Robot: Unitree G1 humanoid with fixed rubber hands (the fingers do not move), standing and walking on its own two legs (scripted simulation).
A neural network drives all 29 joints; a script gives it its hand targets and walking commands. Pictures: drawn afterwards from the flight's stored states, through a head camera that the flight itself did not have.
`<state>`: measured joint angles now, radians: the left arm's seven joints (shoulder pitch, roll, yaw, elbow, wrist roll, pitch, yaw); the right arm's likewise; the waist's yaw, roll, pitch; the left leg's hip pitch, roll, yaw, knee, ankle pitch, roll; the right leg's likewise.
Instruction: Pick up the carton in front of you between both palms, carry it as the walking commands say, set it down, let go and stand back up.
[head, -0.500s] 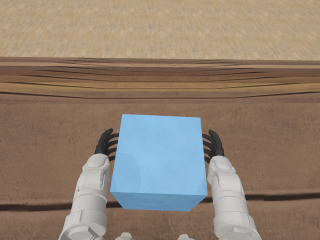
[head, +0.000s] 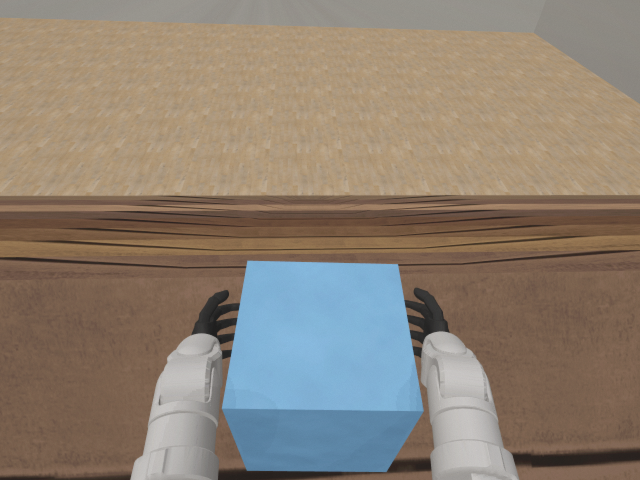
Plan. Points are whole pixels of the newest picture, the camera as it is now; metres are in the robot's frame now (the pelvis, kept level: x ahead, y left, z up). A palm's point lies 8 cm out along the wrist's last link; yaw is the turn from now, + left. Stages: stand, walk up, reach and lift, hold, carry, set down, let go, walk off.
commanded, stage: reach and lift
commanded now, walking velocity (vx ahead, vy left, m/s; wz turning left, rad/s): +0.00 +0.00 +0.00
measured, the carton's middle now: (319, 370) +0.30 +0.00 -0.05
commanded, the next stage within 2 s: hold in 0.78 s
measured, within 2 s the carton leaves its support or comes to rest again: neither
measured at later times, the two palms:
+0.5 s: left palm (205, 334) +0.30 +0.15 +0.03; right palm (433, 332) +0.31 -0.15 +0.04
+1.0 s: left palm (203, 333) +0.29 +0.15 +0.05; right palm (442, 332) +0.30 -0.15 +0.06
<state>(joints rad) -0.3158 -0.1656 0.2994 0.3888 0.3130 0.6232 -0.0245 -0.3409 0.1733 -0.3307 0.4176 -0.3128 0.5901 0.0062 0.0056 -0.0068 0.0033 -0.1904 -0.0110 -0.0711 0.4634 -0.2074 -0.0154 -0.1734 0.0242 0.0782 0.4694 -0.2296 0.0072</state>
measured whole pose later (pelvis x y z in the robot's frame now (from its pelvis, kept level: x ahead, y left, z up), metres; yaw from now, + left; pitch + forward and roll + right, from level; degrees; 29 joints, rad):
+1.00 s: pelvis +0.01 +0.00 +0.01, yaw +0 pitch -8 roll +0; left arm -0.23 -0.14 0.18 0.19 0.26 0.77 -0.01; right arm -0.25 0.15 -0.21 0.21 -0.27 0.74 0.00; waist 0.00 -0.01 0.02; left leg -0.03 -0.01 -0.07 0.34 -0.17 -0.01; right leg -0.02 0.02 0.08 0.34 -0.19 0.01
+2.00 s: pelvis +0.01 +0.00 +0.01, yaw +0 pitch -8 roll +0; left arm -0.23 -0.15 0.18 0.18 0.27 0.78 -0.01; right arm -0.26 0.15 -0.21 0.21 -0.27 0.76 0.00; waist 0.00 -0.01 0.04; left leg -0.04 -0.01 -0.07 0.35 -0.17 -0.01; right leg -0.02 0.02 0.08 0.35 -0.20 0.01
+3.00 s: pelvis +0.31 -0.01 +0.01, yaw -4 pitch +5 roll -1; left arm 0.04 -0.13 0.05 -0.52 0.02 1.21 0.14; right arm 0.01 0.13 -0.06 -0.50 -0.01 1.19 -0.16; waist -0.04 0.01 -0.16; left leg -0.04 0.04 0.21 0.24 -0.29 0.01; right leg -0.61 -0.09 -0.14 0.65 -0.13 0.01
